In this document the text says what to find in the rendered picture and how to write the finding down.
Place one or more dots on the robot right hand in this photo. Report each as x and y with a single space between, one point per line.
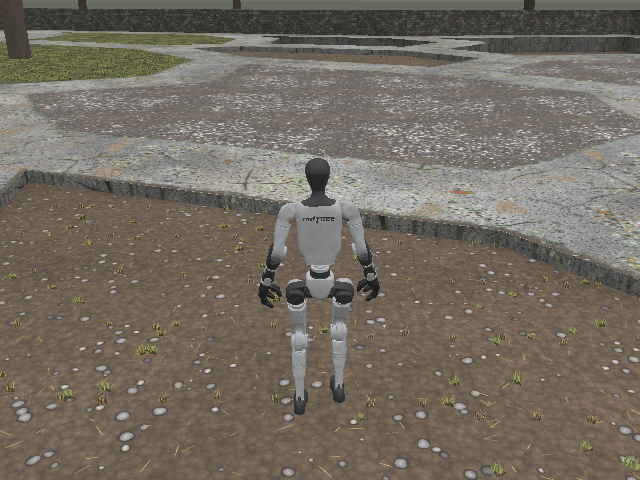
374 285

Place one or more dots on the robot left hand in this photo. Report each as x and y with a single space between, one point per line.
263 292

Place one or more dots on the robot right shin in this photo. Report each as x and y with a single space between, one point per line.
339 350

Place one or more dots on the robot torso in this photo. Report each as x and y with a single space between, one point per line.
319 238

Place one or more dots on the robot right forearm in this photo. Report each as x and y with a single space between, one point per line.
367 264

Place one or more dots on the robot right upper arm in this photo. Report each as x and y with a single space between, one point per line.
350 210

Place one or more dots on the robot left forearm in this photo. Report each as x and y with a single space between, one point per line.
270 269

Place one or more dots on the robot left upper arm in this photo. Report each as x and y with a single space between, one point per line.
286 213

